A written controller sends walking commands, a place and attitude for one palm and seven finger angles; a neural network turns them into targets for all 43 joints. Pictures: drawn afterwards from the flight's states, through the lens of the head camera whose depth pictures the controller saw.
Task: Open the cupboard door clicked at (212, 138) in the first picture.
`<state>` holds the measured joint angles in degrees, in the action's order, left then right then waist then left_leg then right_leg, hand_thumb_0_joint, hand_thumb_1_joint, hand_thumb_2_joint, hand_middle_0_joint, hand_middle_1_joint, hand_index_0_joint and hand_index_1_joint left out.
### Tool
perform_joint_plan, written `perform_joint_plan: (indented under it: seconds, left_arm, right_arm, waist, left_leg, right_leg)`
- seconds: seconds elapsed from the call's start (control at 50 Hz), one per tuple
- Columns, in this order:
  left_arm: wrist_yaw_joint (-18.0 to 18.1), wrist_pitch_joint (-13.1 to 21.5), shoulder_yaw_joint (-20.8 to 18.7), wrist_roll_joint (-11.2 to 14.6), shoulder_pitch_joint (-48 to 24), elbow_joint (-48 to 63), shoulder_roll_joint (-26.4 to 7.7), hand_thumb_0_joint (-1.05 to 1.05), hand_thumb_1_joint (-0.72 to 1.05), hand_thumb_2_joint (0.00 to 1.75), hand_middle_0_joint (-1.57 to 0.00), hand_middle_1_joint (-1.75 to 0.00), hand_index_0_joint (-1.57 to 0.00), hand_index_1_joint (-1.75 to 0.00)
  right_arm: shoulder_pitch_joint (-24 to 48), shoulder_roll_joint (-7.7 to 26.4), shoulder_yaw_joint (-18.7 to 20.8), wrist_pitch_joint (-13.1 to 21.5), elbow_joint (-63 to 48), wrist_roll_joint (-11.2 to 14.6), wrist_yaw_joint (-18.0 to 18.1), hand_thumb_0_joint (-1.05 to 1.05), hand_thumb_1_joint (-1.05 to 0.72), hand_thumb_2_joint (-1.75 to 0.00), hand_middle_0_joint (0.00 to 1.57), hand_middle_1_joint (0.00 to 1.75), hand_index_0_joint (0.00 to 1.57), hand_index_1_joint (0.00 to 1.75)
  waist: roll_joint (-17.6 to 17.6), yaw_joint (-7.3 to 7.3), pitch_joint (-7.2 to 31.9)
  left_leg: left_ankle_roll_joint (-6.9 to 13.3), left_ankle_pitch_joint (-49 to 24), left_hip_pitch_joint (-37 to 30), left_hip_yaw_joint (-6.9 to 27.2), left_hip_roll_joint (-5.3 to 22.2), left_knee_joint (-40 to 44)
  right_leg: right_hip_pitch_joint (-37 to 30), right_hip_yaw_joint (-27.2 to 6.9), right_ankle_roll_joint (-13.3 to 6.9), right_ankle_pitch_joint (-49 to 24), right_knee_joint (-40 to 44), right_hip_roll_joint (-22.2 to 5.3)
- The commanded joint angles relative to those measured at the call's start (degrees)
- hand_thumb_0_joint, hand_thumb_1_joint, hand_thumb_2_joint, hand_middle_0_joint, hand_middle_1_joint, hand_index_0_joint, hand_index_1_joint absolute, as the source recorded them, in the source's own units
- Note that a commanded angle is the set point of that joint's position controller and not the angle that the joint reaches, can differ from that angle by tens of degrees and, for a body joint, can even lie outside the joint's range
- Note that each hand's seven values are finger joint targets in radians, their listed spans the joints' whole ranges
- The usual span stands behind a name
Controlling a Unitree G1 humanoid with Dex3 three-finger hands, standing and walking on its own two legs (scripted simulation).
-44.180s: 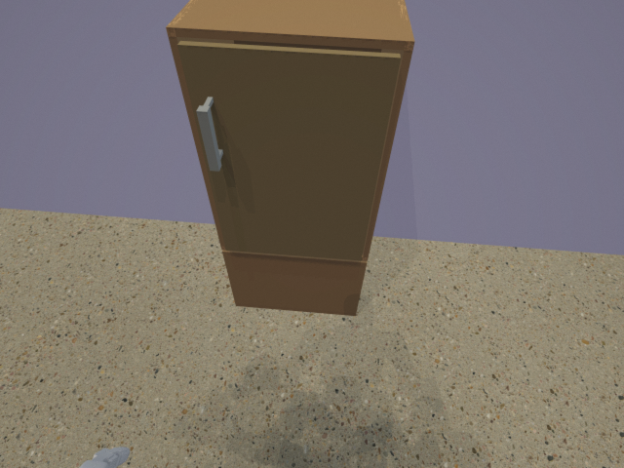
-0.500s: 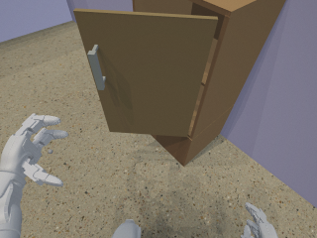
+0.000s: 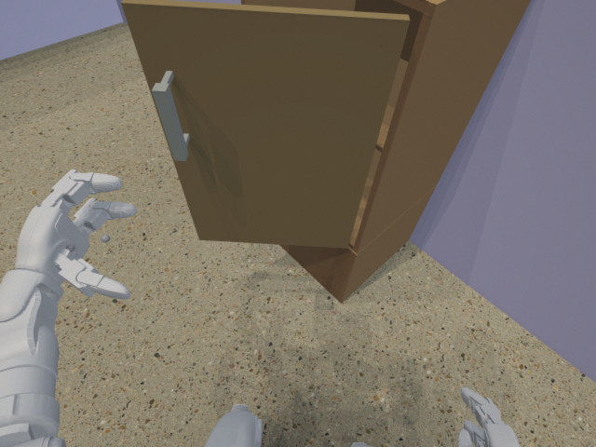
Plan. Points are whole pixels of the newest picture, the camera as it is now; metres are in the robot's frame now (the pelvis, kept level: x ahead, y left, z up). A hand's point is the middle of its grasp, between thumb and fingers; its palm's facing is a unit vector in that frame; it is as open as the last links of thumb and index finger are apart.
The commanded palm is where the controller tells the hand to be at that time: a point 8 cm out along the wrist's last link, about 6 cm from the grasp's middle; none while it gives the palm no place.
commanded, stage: move the hooked fingers beside the handle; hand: left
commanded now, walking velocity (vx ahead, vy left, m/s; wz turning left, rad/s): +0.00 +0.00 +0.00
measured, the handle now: (174, 117) +0.61 +0.24 +0.07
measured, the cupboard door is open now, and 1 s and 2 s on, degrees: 44 44 44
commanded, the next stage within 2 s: none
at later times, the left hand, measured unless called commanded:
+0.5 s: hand (119, 189) +0.43 +0.28 +0.08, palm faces +0.02 -1.00 +0.00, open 14.0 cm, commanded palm +0.41 +0.33 +0.08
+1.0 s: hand (128, 153) +0.51 +0.29 +0.08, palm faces +0.01 -1.00 +0.01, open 14.0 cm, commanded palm +0.50 +0.34 +0.07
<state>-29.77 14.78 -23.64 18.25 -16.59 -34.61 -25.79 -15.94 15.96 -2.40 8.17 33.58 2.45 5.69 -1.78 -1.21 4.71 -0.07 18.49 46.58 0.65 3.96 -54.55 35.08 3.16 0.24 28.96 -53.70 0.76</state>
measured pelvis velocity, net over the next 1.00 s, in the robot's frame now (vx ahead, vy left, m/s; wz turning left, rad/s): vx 0.00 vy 0.01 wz -0.06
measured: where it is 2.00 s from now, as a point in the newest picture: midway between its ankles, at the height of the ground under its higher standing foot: outside the picture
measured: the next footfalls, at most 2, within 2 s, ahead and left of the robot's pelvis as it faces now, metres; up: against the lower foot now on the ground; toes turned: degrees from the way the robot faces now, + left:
none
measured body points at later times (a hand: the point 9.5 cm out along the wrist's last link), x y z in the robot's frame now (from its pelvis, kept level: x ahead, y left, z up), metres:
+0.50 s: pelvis +0.00 +0.00 -0.01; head +0.09 +0.02 +0.43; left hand +0.42 +0.33 +0.09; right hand +0.07 -0.27 -0.11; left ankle +0.08 +0.12 -0.68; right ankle -0.02 -0.13 -0.68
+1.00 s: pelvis +0.00 +0.01 -0.03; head +0.14 +0.04 +0.40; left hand +0.50 +0.34 +0.08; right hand +0.01 -0.27 -0.12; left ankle +0.08 +0.12 -0.68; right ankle -0.02 -0.13 -0.68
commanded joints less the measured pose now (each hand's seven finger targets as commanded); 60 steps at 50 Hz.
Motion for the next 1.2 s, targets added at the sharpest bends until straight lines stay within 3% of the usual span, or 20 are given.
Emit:
perform_joint_plan:
  seconds: [0.0, 0.02, 0.12, 0.16, 0.2, 0.28, 0.38, 0.44, 0.46, 0.5, 0.58, 0.64, 0.7, 0.72, 0.76, 0.92, 0.94, 1.02, 1.1, 1.18]
  left_arm:
    - [1.09, 2.31, -6.77, 1.11, -17.87, 5.88, -18.84, 0.0, -0.5, 0.3, -0.3, -1.2, -0.3, -1.2]
    - [1.31, 2.22, -7.79, 0.63, -18.02, 4.17, -20.18, 0.0, -0.5, 0.3, -0.3, -1.2, -0.3, -1.2]
    - [1.48, 5.04, -6.1, -0.01, -22.48, 4.56, -18.69, 0.0, -0.5, 0.3, -0.3, -1.2, -0.3, -1.2]
    - [1.32, 6.17, -5.31, -0.46, -24.5, 4.26, -18.53, 0.0, -0.5, 0.3, -0.3, -1.2, -0.3, -1.2]
    - [1.07, 6.65, -4.02, -0.43, -27.92, 2.85, -17.45, 0.0, -0.5, 0.3, -0.3, -1.2, -0.3, -1.2]
    - [0.84, 5.37, -5.49, -1.95, -33.17, -6.52, -21.35, 0.0, -0.5, 0.3, -0.3, -1.2, -0.3, -1.2]
    - [1.21, 7.87, -7.3, -3.84, -41.31, -9.18, -25.72, 0.0, -0.5, 0.3, -0.3, -1.2, -0.3, -1.2]
    - [1.39, 9.53, -8.65, -4.54, -43.63, -11.13, -28.03, 0.0, -0.5, 0.3, -0.3, -1.2, -0.3, -1.2]
    - [1.07, 9.46, -7.72, -4.69, -43.56, -12.31, -27.08, 0.0, -0.5, 0.3, -0.3, -1.2, -0.3, -1.2]
    - [0.32, 8.9, -8.43, -4.72, -44.88, -15.88, -28.68, 0.0, -0.5, 0.3, -0.3, -1.2, -0.3, -1.2]
    - [-1.12, 6.19, -7.03, -5.9, -45.93, -21.71, -29.42, 0.0, -0.5, 0.3, -0.3, -1.2, -0.3, -1.2]
    - [-1.03, 6.98, -9.06, -6.37, -48.45, -21.77, -32.57, 0.0, -0.5, 0.3, -0.3, -1.2, -0.3, -1.2]
    - [-0.44, 9.25, -8.83, -6.58, -52.8, -18.9, -32.32, 0.0, -0.5, 0.3, -0.3, -1.2, -0.3, -1.2]
    - [-0.17, 9.46, -10.15, -6.82, -52.51, -20.35, -34.23, 0.0, -0.5, 0.3, -0.3, -1.2, -0.3, -1.2]
    - [-0.07, 9.15, -8.92, -7.3, -55.33, -21.85, -33.81, 0.0, -0.5, 0.3, -0.3, -1.2, -0.3, -1.2]
    - [0.69, 6.41, -10.37, -10.47, -60.49, -26.62, -40.43, 0.0, -0.5, 0.3, -0.3, -1.2, -0.3, -1.2]
    - [0.71, 6.05, -9.02, -10.69, -61.56, -27.35, -39.46, 0.0, -0.5, 0.3, -0.3, -1.2, -0.3, -1.2]
    - [0.71, 6.43, -11.35, -11.61, -64.28, -27.92, -44.4, 0.0, -0.5, 0.3, -0.3, -1.2, -0.3, -1.2]
    - [0.49, 5.48, -8.53, -12.8, -66.93, -28.74, -42.57, 0.0, -0.5, 0.3, -0.3, -1.2, -0.3, -1.2]
    - [0.12, 3.26, -8.3, -13.58, -68.41, -31.23, -43.94, 0.0, -0.5, 0.3, -0.3, -1.2, -0.3, -1.2]
  right_arm:
    - [-1.27, 9.03, 3.92, 1.36, -6.67, 0.14, 0.76, 0.0, -0.9, -0.9, 0.2, 0.3, 0.2, 0.3]
    - [-1.53, 9.28, 3.9, 0.95, -6.69, 0.09, 0.64, 0.0, -0.9, -0.9, 0.2, 0.3, 0.2, 0.3]
    - [-3.08, 9.21, 4.5, 0.05, -6.59, -0.12, 0.03, 0.0, -0.9, -0.9, 0.2, 0.3, 0.2, 0.3]
    - [-3.61, 9.35, 4.61, -0.52, -6.01, -0.14, -0.07, 0.0, -0.9, -0.9, 0.2, 0.3, 0.2, 0.3]
    - [-4.16, 9.32, 4.7, -0.87, -5.45, -0.06, 0.0, 0.0, -0.9, -0.9, 0.2, 0.3, 0.2, 0.3]
    - [-5.42, 10.21, 4.55, -2.27, -3.98, -0.01, 0.28, 0.0, -0.9, -0.9, 0.2, 0.3, 0.2, 0.3]
    - [-6.76, 10.27, 4.58, -3.13, -3.05, -0.55, 0.29, 0.0, -0.9, -0.9, 0.2, 0.3, 0.2, 0.3]
    - [-7.94, 10.5, 4.73, -3.76, -2.12, -0.81, 0.23, 0.0, -0.9, -0.9, 0.2, 0.3, 0.2, 0.3]
    - [-7.91, 10.38, 4.76, -4.01, -2.14, -0.76, 0.06, 0.0, -0.9, -0.9, 0.2, 0.3, 0.2, 0.3]
    - [-8.78, 10.76, 4.64, -4.63, -1.72, -0.75, 0.06, 0.0, -0.9, -0.9, 0.2, 0.3, 0.2, 0.3]
    - [-9.64, 11.15, 4.58, -6.04, -2.09, -0.45, 0.01, 0.0, -0.9, -0.9, 0.2, 0.3, 0.2, 0.3]
    - [-10.58, 11.53, 4.72, -6.67, -1.82, -0.71, 0.08, 0.0, -0.9, -0.9, 0.2, 0.3, 0.2, 0.3]
    - [-11.66, 11.38, 4.92, -7.01, -1.32, -1.19, -0.2, 0.0, -0.9, -0.9, 0.2, 0.3, 0.2, 0.3]
    - [-11.8, 11.68, 4.8, -7.39, -1.13, -1.11, -0.27, 0.0, -0.9, -0.9, 0.2, 0.3, 0.2, 0.3]
    - [-12.05, 11.77, 4.64, -7.85, -0.65, -1.05, -0.31, 0.0, -0.9, -0.9, 0.2, 0.3, 0.2, 0.3]
    - [-13.89, 12.47, 3.77, -9.32, -0.5, -1.07, 0.22, 0.0, -0.9, -0.9, 0.2, 0.3, 0.2, 0.3]
    - [-13.89, 12.3, 3.58, -9.42, -0.5, -1.06, 0.2, 0.0, -0.9, -0.9, 0.2, 0.3, 0.2, 0.3]
    - [-14.69, 12.66, 3.04, -9.73, -0.61, -1.27, 0.25, 0.0, -0.9, -0.9, 0.2, 0.3, 0.2, 0.3]
    - [-15.75, 12.38, 2.58, -10.26, -0.53, -1.66, 0.07, 0.0, -0.9, -0.9, 0.2, 0.3, 0.2, 0.3]
    - [-16.8, 12.84, 2.28, -11.0, -0.52, -1.54, 0.38, 0.0, -0.9, -0.9, 0.2, 0.3, 0.2, 0.3]
  waist:
    - [-2.11, 0.16, 15.33]
    - [-2.33, 0.49, 15.54]
    - [-4.78, -0.25, 20.08]
    - [-5.98, -0.8, 20.24]
    - [-4.54, -1.87, 19.26]
    - [-2.61, -2.78, 15.8]
    - [-6.89, -2.65, 21.73]
    - [-6.87, -3.01, 24.46]
    - [-8.43, -3.2, 24.43]
    - [-5.84, -3.7, 23.25]
    - [-4.71, -4.82, 21.02]
    - [-6.01, -4.66, 23.08]
    - [-7.68, -5.57, 26.5]
    - [-8.72, -5.14, 26.63]
    - [-8.89, -6.41, 25.25]
    - [-9.46, -7.7, 25.97]
    - [-9.75, -8.4, 25.37]
    - [-11.92, -8.46, 28.43]
    - [-14.36, -9.48, 28.16]
    - [-12.8, -10.72, 27.85]
  left_leg:
    - [1.82, -4.84, -19.58, 1.27, -2.77, 6.74]
    - [1.68, -5.49, -19.14, 1.22, -2.68, 6.79]
    - [1.54, -8.05, -22.71, 1.31, -2.43, 5.73]
    - [1.44, -8.19, -23.42, 1.72, -2.23, 5.58]
    - [1.78, -6.98, -22.79, 1.94, -2.19, 5.21]
    - [1.94, -3.06, -18.37, 1.98, -2.05, 5.2]
    - [1.72, -5.73, -20.71, 2.26, -1.83, 3.37]
    - [1.67, -7.92, -21.75, 2.66, -1.33, 2.15]
    - [1.64, -7.89, -21.7, 2.35, -1.44, 1.82]
    - [1.97, -7.46, -19.51, 2.43, -1.36, 1.54]
    - [2.34, -6.87, -15.57, 1.54, -1.44, 0.72]
    - [2.2, -8.67, -16.4, 1.91, -1.17, -0.29]
    - [2.16, -11.33, -19.83, 2.75, -0.83, -1.51]
    - [1.84, -10.76, -19.58, 2.92, -0.63, -1.45]
    - [1.94, -9.11, -18.92, 3.36, -0.47, -1.58]
    - [2.12, -9.44, -17.21, 3.67, 0.07, -2.91]
    - [2.17, -8.76, -16.47, 3.6, 0.05, -3.19]
    - [2.19, -11.0, -16.31, 3.63, 0.39, -4.89]
    - [1.94, -12.67, -18.5, 4.75, 0.57, -5.05]
    - [2.15, -12.61, -17.04, 4.94, 0.99, -5.93]
  right_leg:
    - [4.54, -1.14, -1.29, -11.47, 9.62, 2.43]
    - [4.46, -1.18, -1.29, -12.34, 9.34, 2.26]
    - [5.98, -0.94, -1.46, -14.11, 8.11, 2.69]
    - [7.31, -0.83, -1.6, -13.71, 7.71, 2.79]
    - [8.43, -0.75, -1.63, -12.48, 7.9, 2.97]
    - [10.58, -0.94, -1.29, -9.21, 8.16, 2.56]
    - [11.53, -1.27, -1.6, -10.22, 6.39, 2.49]
    - [12.3, -1.25, -1.63, -11.69, 5.4, 2.82]
    - [12.98, -1.26, -1.57, -11.66, 5.28, 2.85]
    - [12.74, -1.15, -1.64, -11.66, 5.23, 3.14]
    - [13.69, -1.56, -0.98, -12.48, 5.33, 3.04]
    - [14.53, -1.51, -1.2, -13.37, 4.3, 3.16]
    - [16.96, -1.21, -1.47, -13.87, 3.1, 3.6]
    - [17.4, -1.13, -1.42, -12.98, 3.09, 3.53]
    - [19.26, -0.99, -1.34, -11.19, 3.14, 3.56]
    - [21.09, -0.87, -1.16, -11.04, 2.66, 3.79]
    - [21.77, -0.86, -1.04, -10.48, 2.69, 3.8]
    - [21.83, -0.97, -1.15, -11.75, 1.54, 3.98]
    - [24.8, 0.02, -1.32, -11.69, 0.96, 4.19]
    - [26.18, 0.31, -0.96, -11.78, 0.93, 4.14]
